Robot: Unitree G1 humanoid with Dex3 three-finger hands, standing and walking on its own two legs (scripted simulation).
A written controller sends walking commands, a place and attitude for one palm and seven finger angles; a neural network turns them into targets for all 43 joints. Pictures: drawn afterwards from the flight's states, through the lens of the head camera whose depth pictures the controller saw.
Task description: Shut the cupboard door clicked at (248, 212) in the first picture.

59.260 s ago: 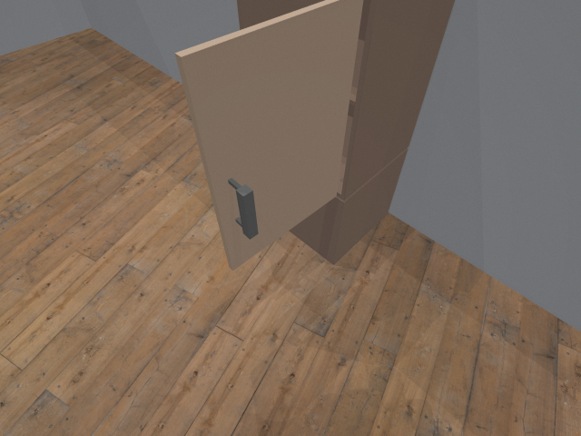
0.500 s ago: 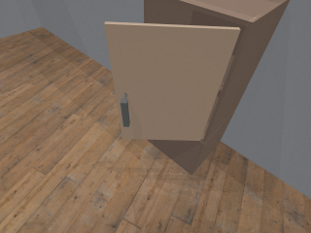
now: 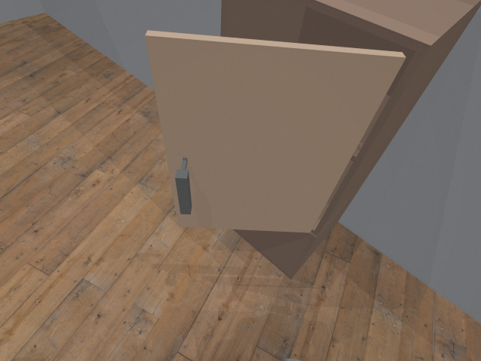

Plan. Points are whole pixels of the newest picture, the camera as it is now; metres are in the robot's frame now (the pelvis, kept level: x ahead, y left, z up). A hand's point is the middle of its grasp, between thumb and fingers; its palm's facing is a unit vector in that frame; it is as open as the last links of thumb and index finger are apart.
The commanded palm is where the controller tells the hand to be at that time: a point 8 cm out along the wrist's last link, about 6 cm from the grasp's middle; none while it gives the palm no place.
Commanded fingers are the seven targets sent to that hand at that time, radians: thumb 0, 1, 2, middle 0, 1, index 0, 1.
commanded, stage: shuffle to correct the standing spot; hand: left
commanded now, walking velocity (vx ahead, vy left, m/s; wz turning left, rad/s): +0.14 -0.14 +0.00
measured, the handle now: (185, 186) +0.50 +0.16 -0.09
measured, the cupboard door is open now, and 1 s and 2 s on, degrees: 42 42 42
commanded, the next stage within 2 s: come to a stop and stand still in 0.10 s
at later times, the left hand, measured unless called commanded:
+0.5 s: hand (185, 333) +0.19 +0.11 -0.16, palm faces +0.08 -0.98 -0.19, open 7.2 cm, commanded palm none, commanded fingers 0.00 0.90 0.90 -0.20 -0.30 -0.20 -0.30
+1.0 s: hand out of the picture +0.02 +0.21 -0.18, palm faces +0.10 -0.98 -0.16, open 7.4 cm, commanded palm none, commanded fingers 0.00 0.90 0.90 -0.20 -0.30 -0.20 -0.30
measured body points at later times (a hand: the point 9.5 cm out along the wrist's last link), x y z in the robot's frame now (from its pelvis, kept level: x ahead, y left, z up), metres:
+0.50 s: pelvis +0.09 -0.06 +0.00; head +0.14 -0.06 +0.45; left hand +0.19 +0.16 -0.15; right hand +0.10 -0.30 -0.16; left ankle +0.04 +0.05 -0.68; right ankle +0.13 -0.18 -0.73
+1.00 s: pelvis +0.05 +0.02 +0.02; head +0.07 +0.08 +0.46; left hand +0.02 +0.26 -0.17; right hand +0.12 -0.22 -0.11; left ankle +0.06 +0.07 -0.73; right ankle -0.01 -0.17 -0.63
